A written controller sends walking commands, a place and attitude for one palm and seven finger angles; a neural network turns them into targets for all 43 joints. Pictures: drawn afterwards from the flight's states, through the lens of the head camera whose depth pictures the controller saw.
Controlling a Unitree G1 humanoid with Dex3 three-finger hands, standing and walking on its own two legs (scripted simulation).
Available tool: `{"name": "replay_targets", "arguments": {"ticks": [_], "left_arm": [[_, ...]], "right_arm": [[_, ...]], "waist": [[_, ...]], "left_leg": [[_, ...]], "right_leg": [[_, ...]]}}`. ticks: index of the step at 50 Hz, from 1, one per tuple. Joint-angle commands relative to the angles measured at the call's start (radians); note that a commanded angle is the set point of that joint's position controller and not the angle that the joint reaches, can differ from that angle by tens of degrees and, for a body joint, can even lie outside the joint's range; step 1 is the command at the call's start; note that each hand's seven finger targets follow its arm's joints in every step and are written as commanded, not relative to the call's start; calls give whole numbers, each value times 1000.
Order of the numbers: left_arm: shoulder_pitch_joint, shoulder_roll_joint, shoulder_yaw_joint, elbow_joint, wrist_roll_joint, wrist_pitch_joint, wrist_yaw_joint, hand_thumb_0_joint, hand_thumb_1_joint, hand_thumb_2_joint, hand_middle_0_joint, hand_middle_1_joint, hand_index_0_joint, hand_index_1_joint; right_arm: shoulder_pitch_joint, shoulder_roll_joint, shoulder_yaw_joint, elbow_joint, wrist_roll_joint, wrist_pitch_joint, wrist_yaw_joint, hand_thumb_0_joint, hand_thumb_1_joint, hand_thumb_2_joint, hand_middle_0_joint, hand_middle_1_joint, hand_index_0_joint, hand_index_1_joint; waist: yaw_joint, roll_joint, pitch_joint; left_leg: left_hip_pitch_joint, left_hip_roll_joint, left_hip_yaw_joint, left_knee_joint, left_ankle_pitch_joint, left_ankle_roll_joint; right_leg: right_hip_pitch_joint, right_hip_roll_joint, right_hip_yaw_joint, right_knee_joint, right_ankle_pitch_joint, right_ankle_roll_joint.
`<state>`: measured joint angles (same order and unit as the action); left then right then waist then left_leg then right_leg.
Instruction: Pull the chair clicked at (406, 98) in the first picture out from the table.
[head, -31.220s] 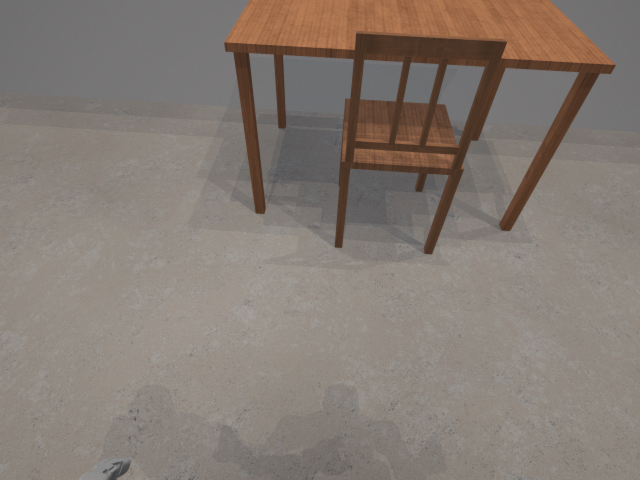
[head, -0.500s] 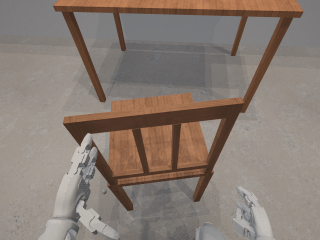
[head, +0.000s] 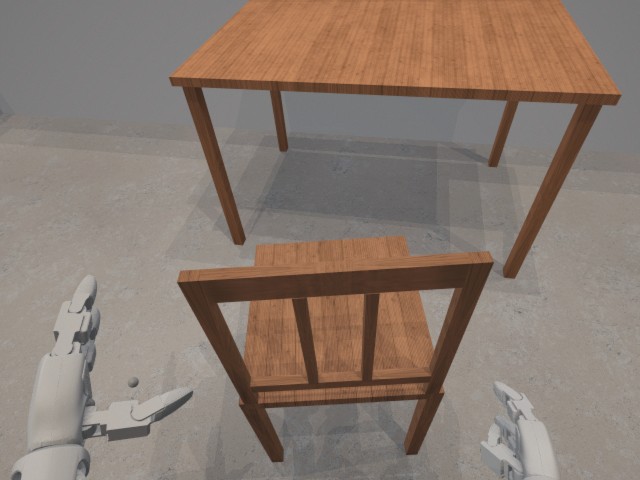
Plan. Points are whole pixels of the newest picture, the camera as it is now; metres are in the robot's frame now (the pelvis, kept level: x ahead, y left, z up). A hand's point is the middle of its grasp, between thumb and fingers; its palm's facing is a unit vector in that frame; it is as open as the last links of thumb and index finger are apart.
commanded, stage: draw the hand back to the body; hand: left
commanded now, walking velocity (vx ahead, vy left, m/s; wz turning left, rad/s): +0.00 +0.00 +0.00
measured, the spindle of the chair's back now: (307, 342) +0.34 +0.08 -0.09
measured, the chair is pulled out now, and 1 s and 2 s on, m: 0.57 0.57 0.57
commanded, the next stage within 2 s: step back with the hand held close in 0.72 s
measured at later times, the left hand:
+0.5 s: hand (59, 327) +0.20 +0.27 +0.17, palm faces +0.49 -0.75 -0.44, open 7.9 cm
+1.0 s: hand (62, 303) +0.22 +0.27 +0.18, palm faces +0.45 -0.77 -0.45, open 7.4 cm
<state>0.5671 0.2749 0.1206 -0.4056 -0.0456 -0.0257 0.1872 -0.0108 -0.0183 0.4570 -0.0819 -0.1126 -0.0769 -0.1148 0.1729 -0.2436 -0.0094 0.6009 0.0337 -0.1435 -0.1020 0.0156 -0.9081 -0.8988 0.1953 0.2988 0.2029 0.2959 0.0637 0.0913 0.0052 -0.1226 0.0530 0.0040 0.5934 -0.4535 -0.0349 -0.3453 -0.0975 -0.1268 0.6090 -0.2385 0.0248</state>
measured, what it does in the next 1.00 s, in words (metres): stands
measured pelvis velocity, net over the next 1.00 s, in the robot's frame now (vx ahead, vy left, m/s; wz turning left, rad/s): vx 0.00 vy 0.01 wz -0.05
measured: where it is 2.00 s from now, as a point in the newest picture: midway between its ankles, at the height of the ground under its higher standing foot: outside the picture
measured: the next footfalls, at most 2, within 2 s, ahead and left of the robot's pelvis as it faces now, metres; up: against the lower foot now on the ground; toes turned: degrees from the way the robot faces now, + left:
none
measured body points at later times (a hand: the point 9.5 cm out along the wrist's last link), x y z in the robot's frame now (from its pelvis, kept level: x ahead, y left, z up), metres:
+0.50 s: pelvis +0.01 +0.01 +0.01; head +0.01 -0.02 +0.46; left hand +0.17 +0.31 +0.20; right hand +0.18 -0.23 -0.09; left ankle -0.08 +0.14 -0.72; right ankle +0.05 -0.14 -0.72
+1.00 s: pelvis +0.00 +0.01 +0.01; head +0.03 -0.01 +0.46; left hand +0.19 +0.31 +0.21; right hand +0.20 -0.21 -0.08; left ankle -0.08 +0.14 -0.72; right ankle +0.05 -0.14 -0.72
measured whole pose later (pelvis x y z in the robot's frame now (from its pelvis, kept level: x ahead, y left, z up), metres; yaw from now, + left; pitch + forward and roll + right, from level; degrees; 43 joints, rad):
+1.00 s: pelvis +0.00 +0.01 +0.01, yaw -3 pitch -1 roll -1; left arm 0.46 0.36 0.40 -0.44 -0.08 -0.11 0.17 0.01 0.89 0.90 -0.21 -0.30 -0.21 -0.31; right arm 0.12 -0.22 0.00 0.59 0.03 -0.09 -0.08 0.01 -0.91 -0.90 0.20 0.30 0.20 0.30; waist 0.05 0.08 0.09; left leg -0.04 0.04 0.06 0.45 -0.39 -0.02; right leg -0.29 -0.08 -0.08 0.47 -0.15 0.04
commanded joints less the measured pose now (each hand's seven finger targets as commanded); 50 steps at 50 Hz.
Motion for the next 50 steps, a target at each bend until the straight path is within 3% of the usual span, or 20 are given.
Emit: {"name": "replay_targets", "arguments": {"ticks": [1, 3, 9, 15, 17, 20, 23, 24, 26, 27, 30, 38, 39, 41, 42, 43, 44, 46, 48, 50], "left_arm": [[-76, 151, 154, -212, 7, -80, 19, 0, 320, 620, -120, -180, -120, -180], [-68, 158, 183, -197, 3, -82, 16, 0, 393, 655, -130, -195, -130, -195], [-80, 212, 278, -218, -1, -93, 18, 0, 610, 760, -160, -240, -160, -240], [-118, 247, 336, -299, -2, -110, 26, 0, 827, 865, -190, -285, -190, -285], [-114, 259, 365, -291, -4, -111, 32, 0, 900, 900, -200, -300, -200, -300], [-73, 183, 312, -180, -8, -99, 18, 0, 900, 900, -200, -300, -200, -300], [-84, 201, 322, -166, -11, -107, 13, 0, 900, 900, -200, -300, -200, -300], [-88, 198, 319, -157, -8, -105, 10, 0, 900, 900, -200, -300, -200, -300], [-97, 234, 340, -223, -6, -119, 14, 0, 900, 900, -200, -300, -200, -300], [-92, 235, 339, -247, -4, -121, 15, 0, 900, 900, -200, -300, -200, -300], [-104, 254, 344, -319, 4, -122, 21, 0, 900, 900, -200, -300, -200, -300], [-82, 216, 334, -244, -4, -103, 20, 0, 900, 900, -200, -300, -200, -300], [-85, 205, 328, -216, -4, -96, 18, 0, 900, 900, -200, -300, -200, -300], [-86, 205, 328, -206, -10, -99, 14, 0, 900, 900, -200, -300, -200, -300], [-158, 194, 294, -253, -8, -105, 8, 0, 900, 900, -200, -300, -200, -300], [-320, 396, 468, -341, -37, -157, 4, 0, 900, 900, -200, -300, -200, -300], [-328, 390, 462, -294, -31, -170, -4, 0, 900, 900, -200, -300, -200, -300], [-172, 268, 383, -224, -32, -155, -13, 0, 900, 900, -200, -300, -200, -300], [-69, 225, 353, -206, -28, -143, -16, 0, 900, 900, -200, -300, -200, -300], [-9, 213, 350, -214, -23, -139, -16, 0, 900, 900, -200, -300, -200, -300]], "right_arm": [[-112, -86, -30, -144, 0, -52, 1, 0, -900, -900, 200, 300, 200, 300], [-113, -85, -33, -141, 0, -48, 7, 0, -900, -900, 200, 300, 200, 300], [-121, -87, -36, -132, 0, -44, 18, 0, -900, -900, 200, 300, 200, 300], [-117, -87, -39, -119, 0, -59, 18, 0, -900, -900, 200, 300, 200, 300], [-115, -90, -44, -109, 0, -60, 17, 0, -900, -900, 200, 300, 200, 300], [-115, -94, -51, -96, 3, -45, 20, 0, -900, -900, 200, 300, 200, 300], [-118, -103, -62, -97, 5, -33, 20, 0, -900, -900, 200, 300, 200, 300], [-125, -104, -60, -94, 5, -31, 20, 0, -900, -900, 200, 300, 200, 300], [-124, -104, -62, -100, 1, -39, 21, 0, -900, -900, 200, 300, 200, 300], [-124, -101, -59, -103, -2, -43, 21, 0, -900, -900, 200, 300, 200, 300], [-126, -95, -50, -104, -5, -56, 21, 0, -900, -900, 200, 300, 200, 300], [-115, -96, -56, -94, -1, -37, 19, 0, -900, -900, 200, 300, 200, 300], [-121, -96, -53, -91, 1, -31, 20, 0, -900, -900, 200, 300, 200, 300], [-118, -99, -56, -96, 0, -23, 20, 0, -900, -900, 200, 300, 200, 300], [-121, -104, -50, -105, -2, -26, 22, 0, -900, -900, 200, 300, 200, 300], [-93, -95, -50, -143, 15, -15, 16, 0, -900, -900, 200, 300, 200, 300], [-95, -84, -40, -127, 10, -10, 7, 0, -900, -900, 200, 300, 200, 300], [-110, -79, -37, -140, 9, -3, 9, 0, -900, -900, 200, 300, 200, 300], [-120, -81, -36, -155, 4, 16, 14, 0, -900, -900, 200, 300, 200, 300], [-123, -79, -40, -164, 2, 33, 19, 0, -900, -900, 200, 300, 200, 300]], "waist": [[-13, -67, -53], [-8, -80, -49], [1, -38, -36], [6, 10, -81], [8, -11, -85], [-2, -92, -30], [0, -100, -39], [-3, -79, -20], [6, -35, -77], [10, -47, -107], [12, 29, -128], [2, -28, -61], [-2, -39, -21], [-2, -55, -34], [-8, -45, -46], [-31, -49, 16], [-38, -35, 21], [-38, -18, -20], [-40, 44, -80], [-43, 43, -119]], "left_leg": [[-138, -8, 7, -164, 326, 27], [-130, -7, 14, -175, 321, 30], [-113, -3, 18, -203, 338, 31], [-59, 3, 21, -217, 407, 30], [-46, 9, 20, -217, 439, 29], [-71, 10, 25, -220, 427, 34], [-69, 8, 28, -222, 393, 41], [-78, 6, 28, -226, 384, 38], [-51, 7, 24, -223, 421, 39], [-39, 8, 21, -221, 448, 37], [-24, 9, 19, -216, 498, 29], [-35, 20, 28, -220, 496, 26], [-59, 19, 28, -224, 477, 24], [-57, 18, 24, -227, 463, 29], [-49, 14, 27, -228, 456, 30], [-52, 54, 22, -207, 357, 51], [-70, 50, 9, -222, 306, 48], [-33, 61, 6, -228, 381, 47], [-10, 76, 0, -214, 519, 47], [-5, 83, 2, -198, 610, 42]], "right_leg": [[241, 20, 43, -110, 161, -44], [252, 22, 48, -127, 161, -43], [280, 27, 63, -157, 178, -50], [305, 24, 58, -161, 220, -49], [307, 24, 53, -159, 237, -49], [289, 27, 49, -174, 238, -47], [280, 25, 56, -172, 216, -43], [276, 27, 59, -178, 211, -46], [298, 22, 62, -169, 233, -48], [314, 21, 57, -167, 249, -48], [332, 18, 60, -163, 275, -52], [297, 27, 53, -168, 270, -49], [287, 31, 53, -175, 263, -54], [287, 31, 53, -168, 253, -50], [287, 28, 55, -171, 251, -48], [197, -27, 161, -195, 357, -49], [205, -45, 163, -188, 370, -57], [213, -42, 142, -157, 397, -49], [235, -39, 117, -125, 453, -40], [251, -43, 105, -112, 497, -36]]}}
